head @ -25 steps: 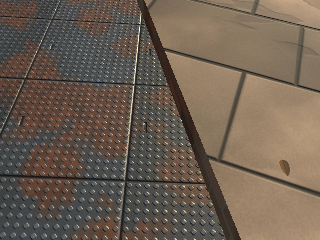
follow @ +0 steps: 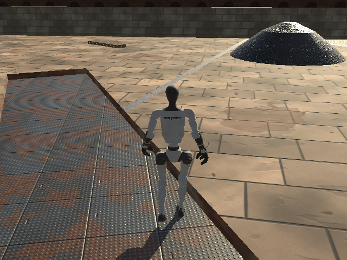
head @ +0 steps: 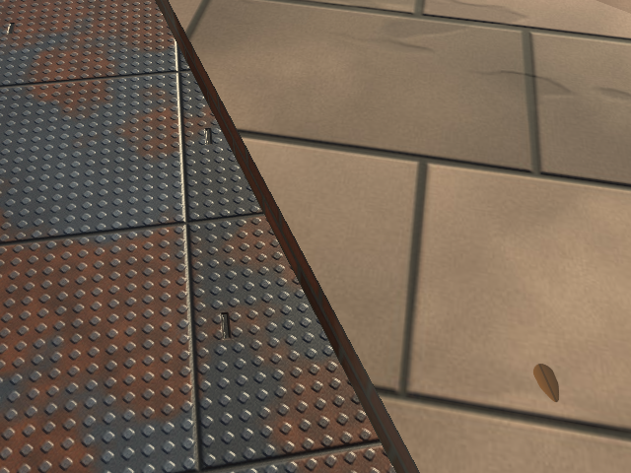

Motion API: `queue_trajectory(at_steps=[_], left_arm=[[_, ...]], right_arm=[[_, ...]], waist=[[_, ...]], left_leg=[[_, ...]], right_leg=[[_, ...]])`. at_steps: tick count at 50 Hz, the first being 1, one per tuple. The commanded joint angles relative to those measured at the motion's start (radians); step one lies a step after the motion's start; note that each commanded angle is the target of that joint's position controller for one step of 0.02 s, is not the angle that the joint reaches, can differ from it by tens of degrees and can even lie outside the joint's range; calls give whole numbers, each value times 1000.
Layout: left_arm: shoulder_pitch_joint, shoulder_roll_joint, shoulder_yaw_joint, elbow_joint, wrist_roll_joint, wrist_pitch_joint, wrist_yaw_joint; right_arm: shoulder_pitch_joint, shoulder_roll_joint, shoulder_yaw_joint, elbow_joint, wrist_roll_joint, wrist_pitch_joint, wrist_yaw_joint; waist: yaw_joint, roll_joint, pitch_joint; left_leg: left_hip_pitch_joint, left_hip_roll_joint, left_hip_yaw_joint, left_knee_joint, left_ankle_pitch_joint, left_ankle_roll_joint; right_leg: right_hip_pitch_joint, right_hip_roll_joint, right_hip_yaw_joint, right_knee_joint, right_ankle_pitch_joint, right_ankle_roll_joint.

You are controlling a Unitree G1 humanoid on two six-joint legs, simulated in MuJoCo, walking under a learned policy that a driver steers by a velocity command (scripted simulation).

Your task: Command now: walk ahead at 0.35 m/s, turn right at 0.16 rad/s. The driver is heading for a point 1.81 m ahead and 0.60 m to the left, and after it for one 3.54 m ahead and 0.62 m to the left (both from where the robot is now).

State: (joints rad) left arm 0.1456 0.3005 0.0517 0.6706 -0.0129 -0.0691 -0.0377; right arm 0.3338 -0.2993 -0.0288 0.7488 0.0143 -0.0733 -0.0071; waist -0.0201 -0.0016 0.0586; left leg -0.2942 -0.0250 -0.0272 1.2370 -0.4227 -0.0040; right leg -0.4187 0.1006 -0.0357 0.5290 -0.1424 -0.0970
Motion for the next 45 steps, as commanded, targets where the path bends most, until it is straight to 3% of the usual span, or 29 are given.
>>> queue_trajectory(at_steps=[1, 2, 3, 5, 6, 8, 10, 11, 12, 14, 16, 17, 18, 19, 20, 21, 22, 25, 30, 35, 38, 40, 41, 42, 43, 44, 45], left_arm=[[67, 82, 21, -46, 20, -3, 18], [108, 62, 7, 19, 46, 5, 28], [116, 66, 4, 28, 49, -4, 28], [66, 81, 3, 49, 52, -13, 18], [58, 77, 3, 57, 52, -14, 12], [75, 72, 5, 72, 45, -10, 11], [91, 76, 9, 83, 37, 2, 20], [45, 155, 33, 64, 27, 5, 38], [18, 155, 37, 65, 17, 14, 53], [7, 144, 41, 70, -2, 35, 73], [34, 110, 37, 79, -11, 46, 80], [90, 89, 33, 76, 14, 45, 80], [116, 38, 12, 43, 43, 44, 75], [123, 53, 9, 49, 28, 44, 64], [89, 92, 19, 47, 5, 52, 61], [50, 95, 23, 49, 4, 60, 67], [9, 94, 24, 40, 12, 66, 77], [1, 78, 25, 38, 9, 74, 78], [-15, 71, 25, 56, 8, 72, 76], [-31, 88, 35, 59, 3, 55, 65], [-13, 101, 44, 63, 1, 39, 54], [51, 112, 56, 85, 7, 31, 49], [78, 157, 70, 86, 18, 33, 53], [55, 243, 88, 78, 38, 45, 61], [38, 213, 85, 62, 61, 43, 63], [-19, 166, 70, 37, 49, 40, 71], [-54, 129, 61, 28, 31, 42, 78]], right_arm=[[-47, -145, -36, -108, -3, -31, 8], [38, -53, 3, -62, -79, 19, 13], [86, -28, 7, -47, -78, 41, 18], [120, -27, 8, -30, -46, 57, 25], [101, -32, 8, -28, -39, 59, 28], [35, -39, 4, -35, -27, 57, 29], [-22, -42, -2, -49, -31, 53, 31], [-100, -82, -21, -106, 18, 43, 16], [-106, -99, -29, -122, 12, 42, 11], [-72, -96, -41, -135, -10, 49, 13], [-6, -107, -61, -129, -19, 52, 13], [46, -186, -88, -135, -19, 51, 4], [80, -254, -99, -158, -35, 53, -5], [102, -187, -79, -168, -48, 43, -1], [44, -154, -75, -188, -41, 37, 1], [-10, -137, -72, -199, -25, 39, -3], [-48, -130, -67, -209, -11, 48, -10], [-85, -130, -69, -224, -23, 74, -25], [-99, -167, -90, -240, -15, 95, -42], [-126, -171, -96, -252, -14, 112, -37], [-135, -170, -98, -256, -3, 120, -29], [-160, -165, -98, -259, 15, 125, -27], [-138, -139, -90, -260, 12, 125, -27], [-119, -101, -81, -280, 8, 124, -22], [-121, -167, -102, -279, -5, 114, -17], [-95, -208, -118, -258, -10, 112, -10], [-78, -202, -121, -232, -6, 118, -9]], waist=[[27, 57, -99], [-17, 88, -81], [-29, 43, -76], [-54, -73, -82], [-44, -109, -87], [-4, -131, -106], [23, -123, -110], [41, -135, -104], [23, -114, -103], [9, -92, -94], [-10, -34, -99], [-9, 135, -134], [4, 370, -173], [-15, 310, -334], [-14, 196, -293], [-5, 89, -249], [0, 44, -206], [29, 122, -173], [14, 128, -177], [-1, 158, -159], [2, 161, -163], [39, 136, -162], [34, 70, -175], [-8, -181, -128], [16, -257, -106], [-9, -185, -103], [-19, -142, -94]], left_leg=[[-327, 122, -63, 19, 26, -19], [-159, 102, -19, -57, 38, -29], [-84, 79, 2, -113, 53, -38], [-56, 64, 12, -275, 123, -34], [-57, 66, 23, -348, 190, -29], [-74, 69, 40, -439, 318, -20], [-85, 72, 45, -494, 357, -12], [-129, 101, -16, -515, 365, -17], [-160, 109, -29, -545, 323, -13], [-161, 95, -5, -593, 273, 1], [-48, 50, 22, -696, 377, 43], [73, 126, -128, -763, 774, 97], [269, 334, -479, -813, 1055, 295], [338, 369, -601, -854, 885, 365], [307, 337, -532, -855, 738, 333], [254, 296, -461, -860, 607, 283], [191, 272, -424, -879, 529, 254], [103, 186, -352, -912, 479, 212], [97, 165, -381, -917, 353, 214], [76, 149, -450, -919, 274, 212], [108, 138, -493, -890, 326, 202], [67, 92, -475, -846, 295, 157], [-22, 41, -428, -771, 152, 111], [-213, -105, -237, -578, -102, 51], [-265, -132, -155, -304, -195, -2], [-271, -79, -158, -159, -137, -26], [-273, -67, -142, -106, -81, -44]], right_leg=[[314, -339, 345, -232, 417, -201], [164, -326, 232, -239, 658, -173], [92, -296, 151, -245, 792, -166], [78, -253, 37, -251, 819, -126], [102, -242, 3, -251, 791, -99], [172, -242, -30, -244, 701, -70], [214, -262, -34, -218, 589, -63], [229, -305, 27, -228, 519, -97], [271, -339, 42, -207, 468, -95], [292, -365, 52, -135, 403, -81], [256, -303, 9, 23, 331, -22], [177, -197, -67, 244, 192, 51], [-114, 5, -80, 587, -438, 144], [-153, -7, 117, 743, -551, 136], [-195, -40, 144, 803, -496, 128], [-219, -72, 142, 778, -414, 125], [-220, -98, 144, 717, -355, 129], [-129, -85, 121, 554, -271, 147], [-76, -69, 139, 332, -239, 179], [-6, -63, 153, 194, -219, 173], [44, -58, 149, 70, -208, 152], [168, -75, 129, -126, -66, 123], [277, -190, 205, -178, -21, 81], [319, -388, 424, -221, 74, -44], [242, -503, 555, -259, 168, -166], [226, -495, 484, -233, 195, -165], [229, -426, 382, -211, 182, -117]])
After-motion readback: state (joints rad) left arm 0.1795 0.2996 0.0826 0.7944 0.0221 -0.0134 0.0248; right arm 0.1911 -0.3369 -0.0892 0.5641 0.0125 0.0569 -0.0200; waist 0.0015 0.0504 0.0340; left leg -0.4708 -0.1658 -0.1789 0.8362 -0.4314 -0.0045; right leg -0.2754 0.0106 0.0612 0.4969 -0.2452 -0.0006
